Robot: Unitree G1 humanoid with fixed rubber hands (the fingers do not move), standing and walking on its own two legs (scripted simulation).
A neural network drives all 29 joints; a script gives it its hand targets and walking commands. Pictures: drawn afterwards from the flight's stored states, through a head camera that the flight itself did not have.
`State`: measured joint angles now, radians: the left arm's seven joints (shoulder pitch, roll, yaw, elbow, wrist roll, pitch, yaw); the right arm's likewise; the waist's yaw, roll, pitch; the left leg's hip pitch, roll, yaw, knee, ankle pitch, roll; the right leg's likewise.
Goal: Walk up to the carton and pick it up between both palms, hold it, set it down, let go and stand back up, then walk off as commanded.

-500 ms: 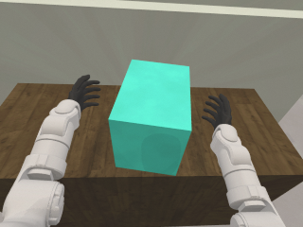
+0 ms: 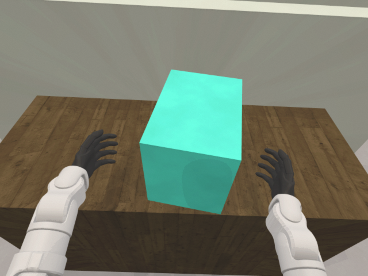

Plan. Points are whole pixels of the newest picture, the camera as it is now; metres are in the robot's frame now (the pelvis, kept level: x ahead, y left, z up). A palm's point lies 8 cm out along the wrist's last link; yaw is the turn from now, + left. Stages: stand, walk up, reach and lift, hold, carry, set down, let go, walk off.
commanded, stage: set down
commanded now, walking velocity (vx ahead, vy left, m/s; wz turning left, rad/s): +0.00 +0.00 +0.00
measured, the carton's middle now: (195, 139) +0.48 -0.04 +0.02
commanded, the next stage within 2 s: none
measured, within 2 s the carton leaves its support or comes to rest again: neither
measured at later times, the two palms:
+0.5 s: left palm (73, 203) +0.28 +0.22 +0.04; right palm (278, 221) +0.24 -0.19 +0.04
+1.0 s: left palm (67, 240) +0.22 +0.23 +0.01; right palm (272, 245) +0.20 -0.18 +0.00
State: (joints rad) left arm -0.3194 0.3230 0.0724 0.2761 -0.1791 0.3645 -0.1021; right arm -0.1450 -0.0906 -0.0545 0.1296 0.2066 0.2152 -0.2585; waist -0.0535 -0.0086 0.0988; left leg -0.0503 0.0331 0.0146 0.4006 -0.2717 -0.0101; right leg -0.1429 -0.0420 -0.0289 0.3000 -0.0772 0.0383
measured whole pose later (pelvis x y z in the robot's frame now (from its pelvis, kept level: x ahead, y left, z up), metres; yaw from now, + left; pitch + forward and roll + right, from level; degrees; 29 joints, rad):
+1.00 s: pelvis +0.02 +0.01 +0.00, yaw -1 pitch -7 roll -2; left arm 0.29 0.30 -0.05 0.05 -0.18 0.03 -0.08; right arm 0.34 -0.05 -0.01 0.10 0.12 -0.10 -0.18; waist 0.02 0.02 0.14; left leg 0.03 0.04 0.03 0.44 -0.34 0.00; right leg -0.07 -0.03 -0.01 0.34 -0.14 0.05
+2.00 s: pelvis +0.02 +0.00 +0.00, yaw -1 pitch -6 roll -1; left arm 0.20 0.17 0.00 0.41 -0.01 0.16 -0.01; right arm 0.23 -0.15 -0.04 0.57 -0.02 -0.16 -0.02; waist 0.03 0.04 0.14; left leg 0.03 0.05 0.04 0.38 -0.31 -0.02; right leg -0.10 -0.02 -0.01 0.34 -0.13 0.03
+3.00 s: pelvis +0.01 +0.00 -0.01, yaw -1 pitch -3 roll +0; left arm 0.27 0.37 0.03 0.73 0.02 -0.01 -0.01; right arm 0.24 -0.36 -0.06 0.79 -0.01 -0.03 0.03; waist 0.02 0.00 0.05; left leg -0.09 0.02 0.03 0.48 -0.33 -0.01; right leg -0.24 -0.06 0.00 0.48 -0.18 0.04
